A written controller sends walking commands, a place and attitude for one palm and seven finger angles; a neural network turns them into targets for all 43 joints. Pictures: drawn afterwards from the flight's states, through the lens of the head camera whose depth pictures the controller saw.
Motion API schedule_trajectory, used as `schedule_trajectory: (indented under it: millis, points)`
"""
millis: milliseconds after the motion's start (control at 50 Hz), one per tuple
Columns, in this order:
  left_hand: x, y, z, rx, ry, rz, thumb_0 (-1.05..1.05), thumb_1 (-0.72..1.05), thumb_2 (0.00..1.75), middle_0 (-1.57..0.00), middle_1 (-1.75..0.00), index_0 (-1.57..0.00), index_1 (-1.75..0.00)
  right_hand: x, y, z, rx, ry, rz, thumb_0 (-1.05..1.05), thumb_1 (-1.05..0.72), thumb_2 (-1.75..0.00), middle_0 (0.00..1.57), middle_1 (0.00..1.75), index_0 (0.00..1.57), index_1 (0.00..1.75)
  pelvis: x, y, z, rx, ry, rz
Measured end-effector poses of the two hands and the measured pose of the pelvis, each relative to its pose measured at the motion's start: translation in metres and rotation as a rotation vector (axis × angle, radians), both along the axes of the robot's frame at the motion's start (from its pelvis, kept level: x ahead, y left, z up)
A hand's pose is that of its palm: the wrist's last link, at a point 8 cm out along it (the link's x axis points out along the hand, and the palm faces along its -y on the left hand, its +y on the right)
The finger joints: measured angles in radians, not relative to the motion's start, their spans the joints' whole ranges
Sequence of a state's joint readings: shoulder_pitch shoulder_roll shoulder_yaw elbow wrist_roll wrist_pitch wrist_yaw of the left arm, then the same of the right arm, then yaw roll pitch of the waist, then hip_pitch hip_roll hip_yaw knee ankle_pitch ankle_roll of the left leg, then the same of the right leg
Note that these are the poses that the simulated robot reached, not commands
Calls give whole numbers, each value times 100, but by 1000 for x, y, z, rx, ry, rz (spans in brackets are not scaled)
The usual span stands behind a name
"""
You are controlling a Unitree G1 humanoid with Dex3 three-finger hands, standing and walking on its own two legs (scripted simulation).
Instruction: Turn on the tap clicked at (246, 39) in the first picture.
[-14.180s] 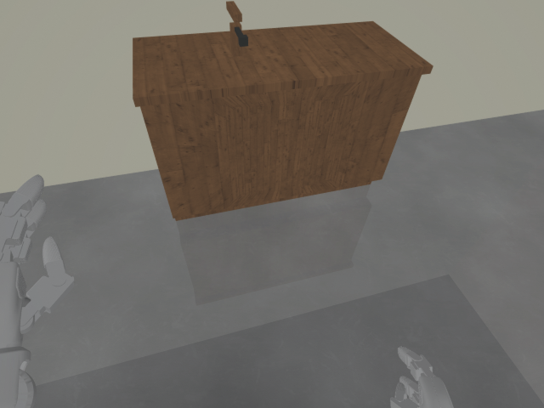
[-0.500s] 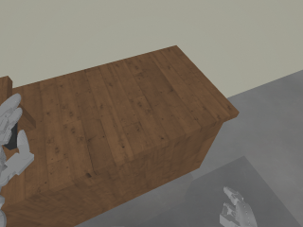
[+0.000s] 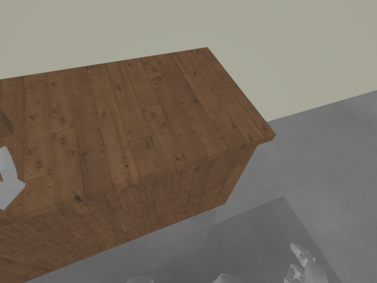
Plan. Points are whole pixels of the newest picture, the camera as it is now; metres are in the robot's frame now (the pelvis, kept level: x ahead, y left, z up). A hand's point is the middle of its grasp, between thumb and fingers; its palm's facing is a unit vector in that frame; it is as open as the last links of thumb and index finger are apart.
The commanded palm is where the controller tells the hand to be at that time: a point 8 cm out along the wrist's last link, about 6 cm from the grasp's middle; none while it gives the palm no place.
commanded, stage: come to a stop and stand still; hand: left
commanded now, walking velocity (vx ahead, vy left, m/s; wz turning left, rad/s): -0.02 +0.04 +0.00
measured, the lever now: out of the picture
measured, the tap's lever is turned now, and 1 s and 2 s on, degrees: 0 0 0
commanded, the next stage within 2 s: none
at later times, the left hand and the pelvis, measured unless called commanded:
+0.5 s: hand out of the picture +0.16 +0.25 +0.16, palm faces +0.33 -0.90 -0.29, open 7.4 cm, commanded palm +0.10 +0.30 +0.20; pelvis -0.06 +0.02 +0.02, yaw -1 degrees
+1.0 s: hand out of the picture +0.08 +0.31 +0.18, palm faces +0.35 -0.91 -0.21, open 7.5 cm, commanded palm -0.01 +0.34 +0.20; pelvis -0.18 +0.07 +0.00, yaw -2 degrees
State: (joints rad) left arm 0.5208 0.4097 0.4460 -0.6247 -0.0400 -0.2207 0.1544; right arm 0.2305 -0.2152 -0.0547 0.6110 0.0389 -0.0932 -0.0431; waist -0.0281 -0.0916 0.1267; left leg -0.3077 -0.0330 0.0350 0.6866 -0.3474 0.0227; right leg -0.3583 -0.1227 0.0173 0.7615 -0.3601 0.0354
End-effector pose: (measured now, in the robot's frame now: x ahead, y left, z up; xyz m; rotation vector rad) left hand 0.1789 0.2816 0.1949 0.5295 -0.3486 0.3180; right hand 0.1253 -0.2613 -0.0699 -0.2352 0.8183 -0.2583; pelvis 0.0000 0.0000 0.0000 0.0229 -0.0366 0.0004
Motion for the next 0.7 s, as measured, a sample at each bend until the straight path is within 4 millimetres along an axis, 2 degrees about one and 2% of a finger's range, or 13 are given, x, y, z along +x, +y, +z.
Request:
schedule_trajectory:
  millis: [100,180,220,260,320,440,500,540,640,700]
  points:
    - [-3,1,20,31,-12,10,2,89,90,-21,-30,-21,-31,8,17,11,51,-84,49,2,-91,-90,20,30,20,30,-4,1,11,-23,7,0]
    - [-8,-6,38,108,-48,-1,2,89,90,-21,-30,-21,-31,14,32,2,106,-108,121,1,-91,-90,20,30,20,30,-12,-1,10,-41,3,7]
    - [-7,8,54,165,-104,11,2,88,90,-22,-30,-21,-31,13,41,-3,111,-90,176,1,-91,-90,20,30,20,30,-21,-2,11,-46,-7,-3]
    - [-8,24,56,129,-127,53,1,88,90,-22,-30,-21,-31,10,48,0,138,-102,186,1,-91,-90,20,30,20,30,-28,-1,14,-35,-20,-19]
    - [-18,34,38,28,-88,81,1,89,90,-21,-30,-21,-31,2,52,8,144,-148,174,2,-91,-90,20,30,20,30,-35,6,15,-30,-40,-32]
    - [-49,13,-23,-169,65,-20,1,89,90,-21,-30,-20,-31,-22,53,29,73,-175,157,2,-91,-90,20,30,20,30,-50,19,17,-30,-60,-46]
    - [-60,16,-28,-182,47,-41,2,89,90,-21,-30,-21,-31,-34,57,40,21,-159,184,2,-91,-90,20,30,20,30,-63,20,19,-41,-60,-28]
    - [-67,25,-19,-163,-14,-36,2,88,90,-22,-30,-21,-31,-39,60,45,-3,-159,207,2,-91,-90,20,30,20,30,-73,21,18,-50,-64,-14]
    - [-93,47,24,-59,-215,-6,2,88,90,-22,-30,-21,-31,-49,72,48,-1,-193,243,2,-91,-90,20,30,20,30,-97,27,14,-64,-87,7]
    - [-115,52,36,-23,-248,7,2,89,90,-21,-30,-21,-31,-56,83,43,34,-206,252,2,-91,-90,20,30,20,30,-108,33,12,-64,-90,23]
